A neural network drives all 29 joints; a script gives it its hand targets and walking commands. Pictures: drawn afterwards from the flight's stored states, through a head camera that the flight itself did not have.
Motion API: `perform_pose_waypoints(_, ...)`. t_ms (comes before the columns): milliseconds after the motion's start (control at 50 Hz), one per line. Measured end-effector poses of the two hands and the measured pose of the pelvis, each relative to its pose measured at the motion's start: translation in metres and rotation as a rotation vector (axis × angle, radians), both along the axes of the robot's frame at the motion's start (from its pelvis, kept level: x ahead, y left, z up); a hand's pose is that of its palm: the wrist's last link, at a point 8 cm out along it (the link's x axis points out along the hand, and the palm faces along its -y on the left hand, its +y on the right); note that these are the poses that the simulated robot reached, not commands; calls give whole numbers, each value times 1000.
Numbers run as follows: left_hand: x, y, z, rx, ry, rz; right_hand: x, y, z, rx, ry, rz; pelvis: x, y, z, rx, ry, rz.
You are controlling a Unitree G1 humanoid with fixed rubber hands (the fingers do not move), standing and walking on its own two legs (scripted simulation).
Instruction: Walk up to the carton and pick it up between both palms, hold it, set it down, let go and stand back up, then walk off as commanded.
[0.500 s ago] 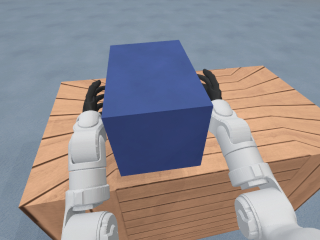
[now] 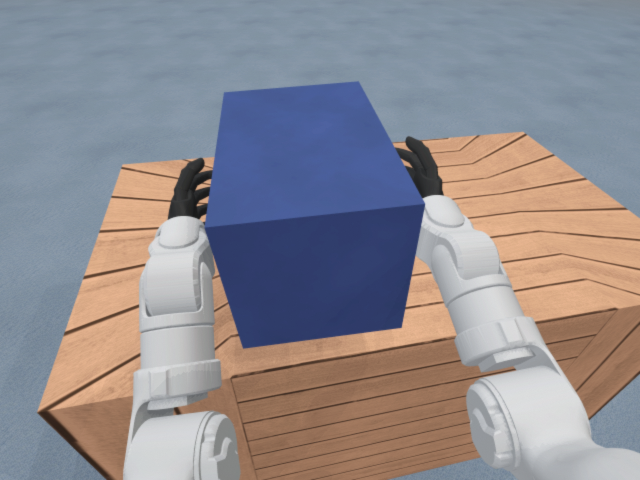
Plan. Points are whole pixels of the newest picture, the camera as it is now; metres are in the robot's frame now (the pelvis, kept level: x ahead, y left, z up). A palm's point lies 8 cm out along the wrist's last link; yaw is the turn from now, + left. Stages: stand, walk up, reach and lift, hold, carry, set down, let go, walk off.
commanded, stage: hold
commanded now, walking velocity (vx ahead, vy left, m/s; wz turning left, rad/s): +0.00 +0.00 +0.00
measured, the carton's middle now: (306, 201) +0.41 +0.01 +0.18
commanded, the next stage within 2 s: none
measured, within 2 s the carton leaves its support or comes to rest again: neither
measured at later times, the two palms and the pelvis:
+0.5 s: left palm (187, 225) +0.36 +0.15 +0.19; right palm (421, 201) +0.37 -0.13 +0.20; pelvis +0.01 +0.00 +0.00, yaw +0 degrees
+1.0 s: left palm (188, 226) +0.36 +0.15 +0.19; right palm (423, 202) +0.37 -0.13 +0.20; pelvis +0.01 +0.00 +0.00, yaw +0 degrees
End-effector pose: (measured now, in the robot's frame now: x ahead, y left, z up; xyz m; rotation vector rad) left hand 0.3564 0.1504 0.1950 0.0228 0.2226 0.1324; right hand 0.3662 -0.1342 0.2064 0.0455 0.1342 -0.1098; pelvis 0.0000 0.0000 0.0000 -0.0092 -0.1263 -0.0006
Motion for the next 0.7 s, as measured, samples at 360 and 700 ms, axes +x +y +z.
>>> perform_pose_waypoints(360, 1, 3, 0, 5, -13, 3, 2, 3, 1, 0, -15, 3, 7, 2, 0, -6, -1, 6)
perform_pose_waypoints(700, 1, 2, -2, 11, -10, 6, 3, 2, -3, 5, -12, 6, 9, 4, 0, -8, 4, 0)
